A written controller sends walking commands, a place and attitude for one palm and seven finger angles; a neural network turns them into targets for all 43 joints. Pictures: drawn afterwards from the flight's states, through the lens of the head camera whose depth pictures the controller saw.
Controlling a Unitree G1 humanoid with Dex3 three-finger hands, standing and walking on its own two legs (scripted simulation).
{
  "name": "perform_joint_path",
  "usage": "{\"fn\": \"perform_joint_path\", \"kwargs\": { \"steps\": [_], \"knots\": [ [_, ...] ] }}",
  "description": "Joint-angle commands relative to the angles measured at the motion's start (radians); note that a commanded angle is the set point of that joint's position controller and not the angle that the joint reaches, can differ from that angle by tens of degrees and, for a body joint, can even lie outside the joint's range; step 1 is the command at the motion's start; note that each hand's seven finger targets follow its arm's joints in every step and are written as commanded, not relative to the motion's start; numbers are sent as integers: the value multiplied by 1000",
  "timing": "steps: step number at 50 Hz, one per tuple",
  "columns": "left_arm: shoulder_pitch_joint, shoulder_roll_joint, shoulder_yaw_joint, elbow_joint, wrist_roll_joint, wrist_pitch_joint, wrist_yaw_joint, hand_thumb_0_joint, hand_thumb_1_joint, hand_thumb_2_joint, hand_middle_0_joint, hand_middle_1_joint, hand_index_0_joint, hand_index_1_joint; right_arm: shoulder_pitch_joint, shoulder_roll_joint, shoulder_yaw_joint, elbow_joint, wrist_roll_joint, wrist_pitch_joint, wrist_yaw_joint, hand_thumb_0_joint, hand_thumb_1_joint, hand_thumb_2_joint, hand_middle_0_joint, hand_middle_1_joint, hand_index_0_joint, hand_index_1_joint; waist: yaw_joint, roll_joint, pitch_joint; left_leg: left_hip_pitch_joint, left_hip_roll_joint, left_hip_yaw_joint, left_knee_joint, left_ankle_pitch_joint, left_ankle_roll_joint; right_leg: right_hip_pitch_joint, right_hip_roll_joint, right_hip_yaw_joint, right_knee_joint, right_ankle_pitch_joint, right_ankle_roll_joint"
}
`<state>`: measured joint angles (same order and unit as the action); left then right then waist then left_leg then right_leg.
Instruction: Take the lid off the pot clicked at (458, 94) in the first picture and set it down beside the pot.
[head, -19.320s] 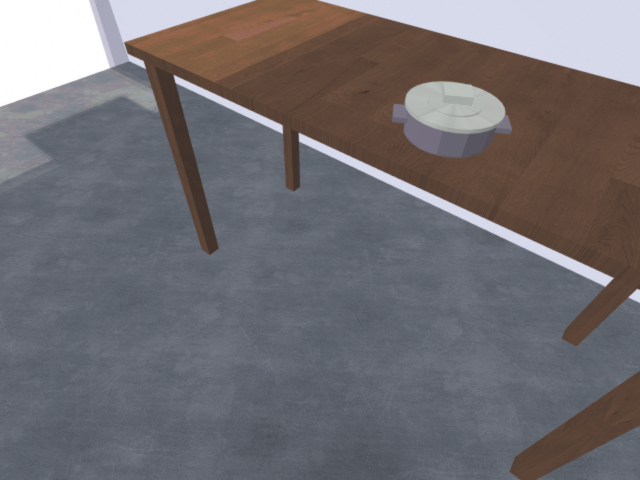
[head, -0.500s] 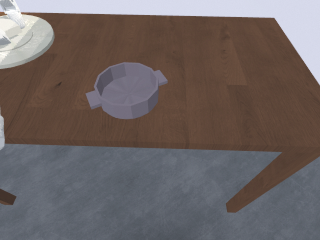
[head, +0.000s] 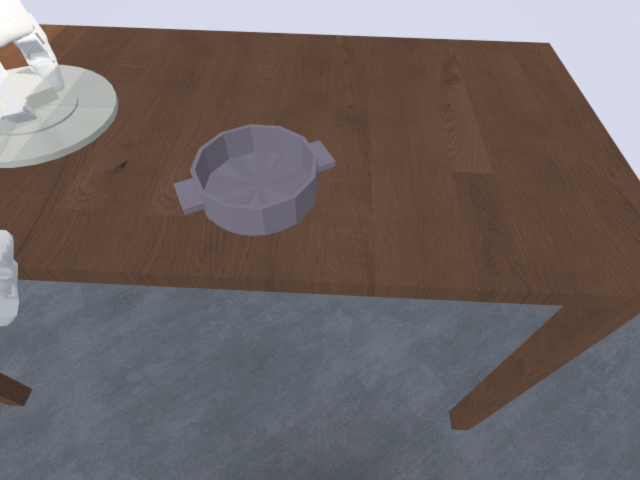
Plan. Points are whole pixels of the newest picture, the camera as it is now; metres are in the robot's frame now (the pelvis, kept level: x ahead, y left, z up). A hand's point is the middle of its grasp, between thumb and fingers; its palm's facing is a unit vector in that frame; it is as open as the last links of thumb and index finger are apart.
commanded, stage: lower the lid onto the table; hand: left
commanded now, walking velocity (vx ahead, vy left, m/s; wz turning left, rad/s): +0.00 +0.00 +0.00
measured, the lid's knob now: (20, 92) +0.49 +0.32 +0.23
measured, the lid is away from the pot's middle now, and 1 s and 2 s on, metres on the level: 0.24 0.24 0.22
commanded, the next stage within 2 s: open the fingers wide in 1.66 s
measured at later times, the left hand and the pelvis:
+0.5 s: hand (39, 119) +0.46 +0.29 +0.22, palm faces -0.36 -0.14 -0.92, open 8.2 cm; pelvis -0.01 +0.00 +0.00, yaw -1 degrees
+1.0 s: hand (49, 142) +0.48 +0.31 +0.17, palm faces -0.42 -0.14 -0.90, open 8.2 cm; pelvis +0.01 +0.01 +0.00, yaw -1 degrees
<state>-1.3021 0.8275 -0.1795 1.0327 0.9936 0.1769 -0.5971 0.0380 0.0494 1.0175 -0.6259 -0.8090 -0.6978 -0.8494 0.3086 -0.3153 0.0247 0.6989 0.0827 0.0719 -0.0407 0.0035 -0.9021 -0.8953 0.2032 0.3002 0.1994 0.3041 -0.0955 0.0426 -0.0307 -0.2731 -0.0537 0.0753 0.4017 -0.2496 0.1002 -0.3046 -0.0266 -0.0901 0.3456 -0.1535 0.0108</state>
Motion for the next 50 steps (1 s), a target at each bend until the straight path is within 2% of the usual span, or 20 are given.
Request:
{"fn": "perform_joint_path", "kwargs": {
  "steps": [1, 2, 4, 6, 7, 9, 14, 15, 17, 19, 23, 28, 29, 30, 33, 34, 35, 42, 48, 50],
  "knots": [
    [-578, 232, 49, -136, 16, -25, 61, 0, 442, 1197, -817, -928, -844, -943, 50, -169, -48, -65, 4, -28, -21, 0, -900, -900, 200, 300, 200, 300, -33, 55, -360, 219, 52, -114, 15, 494, -46, 64, 52, 45, 8, 202, -57],
    [-594, 280, 81, -160, 18, -32, 67, 0, 442, 1197, -817, -928, -844, -943, 50, -170, -47, -66, 5, -25, -22, 0, -900, -900, 200, 300, 200, 300, -24, 34, -379, 202, 48, -109, 6, 451, -40, 102, 49, 51, 10, 204, -56],
    [-616, 229, 33, -173, -3, -44, 71, 0, 442, 1197, -817, -928, -844, -943, 50, -175, -48, -65, 10, -26, -25, 0, -900, -900, 200, 300, 200, 300, -36, 98, -389, 229, 50, -113, 4, 492, -52, 82, 47, 44, 4, 208, -61],
    [-688, 241, 42, -211, 10, -54, 73, 0, 442, 1197, -817, -928, -844, -943, 49, -167, -52, -59, 2, -40, -29, 0, -900, -900, 200, 300, 200, 300, -33, 136, -422, 263, 51, -123, 13, 479, -47, 73, 51, 53, 5, 188, -60],
    [-686, 314, 100, -235, 15, -64, 80, 0, 442, 1197, -817, -928, -844, -943, 55, -170, -51, -60, 0, -42, -31, 0, -900, -900, 200, 300, 200, 300, -25, 123, -451, 265, 51, -125, 13, 478, -45, 102, 50, 58, 7, 194, -60],
    [-629, 318, 111, -217, 4, -79, 86, 0, 442, 1197, -817, -928, -844, -943, 59, -174, -50, -70, 0, -48, -34, 0, -900, -900, 200, 300, 200, 300, -21, 146, -462, 274, 48, -128, 21, 551, -54, 110, 49, 53, 9, 228, -64],
    [-553, 231, 49, -88, -11, -87, 80, 0, 442, 1197, -817, -928, -844, -943, 77, -180, -53, -51, 8, -41, -30, 0, -900, -900, 200, 300, 200, 300, -37, 97, -362, 206, 50, -118, 3, 448, -50, 65, 50, 42, 1, 180, -60],
    [-571, 278, 88, -107, 6, -91, 83, 0, 442, 1197, -817, -928, -844, -943, 76, -178, -54, -46, 2, -41, -28, 0, -900, -900, 200, 300, 200, 300, -28, 59, -374, 190, 50, -114, 7, 412, -40, 83, 52, 51, 10, 180, -56],
    [-584, 291, 90, -114, 7, -97, 86, 0, 442, 1197, -817, -928, -844, -943, 71, -178, -51, -49, 3, -33, -27, 0, -900, -900, 200, 300, 200, 300, -30, 63, -381, 173, 45, -108, 4, 400, -33, 100, 51, 53, 14, 195, -59],
    [-565, 223, 40, -94, -14, -98, 85, 0, 442, 1197, -817, -928, -844, -943, 76, -181, -56, -52, 7, -33, -27, 0, -900, -900, 200, 300, 200, 300, -41, 103, -367, 197, 49, -116, 7, 442, -47, 63, 50, 46, 7, 187, -61],
    [-567, 314, 103, -70, 9, -111, 92, 0, 442, 1197, -817, -928, -844, -943, 93, -183, -52, -46, 1, -31, -32, 0, -900, -900, 200, 300, 200, 300, -35, 43, -375, 151, 42, -103, 9, 385, -25, 101, 55, 57, 16, 195, -56],
    [-633, 344, 119, -147, 9, -132, 104, 0, 442, 1197, -817, -928, -844, -943, 101, -184, -59, -44, 1, -33, -36, 0, -900, -900, 200, 300, 200, 300, -34, 118, -453, 223, 50, -118, 19, 451, -36, 93, 54, 62, 17, 205, -55],
    [-585, 309, 102, -119, -5, -135, 105, 0, 442, 1197, -817, -928, -844, -943, 110, -184, -62, -47, 1, -36, -37, 0, -900, -900, 200, 300, 200, 300, -39, 144, -444, 243, 52, -123, 30, 526, -51, 70, 55, 53, 16, 224, -59],
    [-597, 361, 146, -142, 9, -142, 108, 0, 442, 1197, -817, -928, -844, -943, 111, -185, -62, -43, -5, -36, -34, 0, -900, -900, 200, 300, 200, 300, -27, 127, -455, 239, 53, -128, 37, 528, -49, 81, 58, 59, 23, 229, -55],
    [-559, 358, 143, -81, 7, -145, 109, 0, 442, 1197, -817, -928, -844, -943, 118, -185, -59, -41, 0, -29, -33, 0, -900, -900, 200, 300, 200, 300, -32, 107, -428, 207, 49, -119, 34, 506, -41, 83, 57, 58, 23, 230, -54],
    [-542, 323, 121, -103, -8, -148, 108, 0, 442, 1197, -817, -928, -844, -943, 116, -188, -63, -47, 3, -27, -31, 0, -900, -900, 200, 300, 200, 300, -34, 151, -434, 244, 55, -130, 36, 580, -61, 59, 56, 49, 20, 241, -58],
    [-579, 348, 144, -153, 4, -152, 111, 0, 442, 1197, -817, -928, -844, -943, 110, -184, -66, -48, -5, -30, -28, 0, -900, -900, 200, 300, 200, 300, -25, 165, -455, 262, 57, -137, 47, 592, -61, 51, 58, 54, 28, 233, -56],
    [-533, 243, 78, -62, -11, -145, 103, 0, 442, 1197, -817, -928, -844, -943, 133, -185, -70, -30, -2, -15, -24, 0, -900, -900, 200, 300, 200, 300, -52, 91, -401, 253, 60, -138, 60, 579, -56, -23, 68, 42, 28, 212, -49],
    [-597, 286, 111, -143, -12, -167, 112, 0, 442, 1197, -817, -928, -844, -943, 139, -183, -75, -30, -7, -23, -30, 0, -900, -900, 200, 300, 200, 300, -49, 135, -487, 317, 66, -151, 75, 667, -68, -17, 69, 49, 37, 232, -49],
    [-571, 291, 119, -119, -13, -176, 115, 0, 442, 1197, -817, -928, -844, -943, 142, -183, -73, -22, -11, -24, -30, 0, -900, -900, 200, 300, 200, 300, -50, 135, -471, 314, 68, -156, 87, 707, -78, -34, 71, 46, 43, 238, -49]
  ]
}}
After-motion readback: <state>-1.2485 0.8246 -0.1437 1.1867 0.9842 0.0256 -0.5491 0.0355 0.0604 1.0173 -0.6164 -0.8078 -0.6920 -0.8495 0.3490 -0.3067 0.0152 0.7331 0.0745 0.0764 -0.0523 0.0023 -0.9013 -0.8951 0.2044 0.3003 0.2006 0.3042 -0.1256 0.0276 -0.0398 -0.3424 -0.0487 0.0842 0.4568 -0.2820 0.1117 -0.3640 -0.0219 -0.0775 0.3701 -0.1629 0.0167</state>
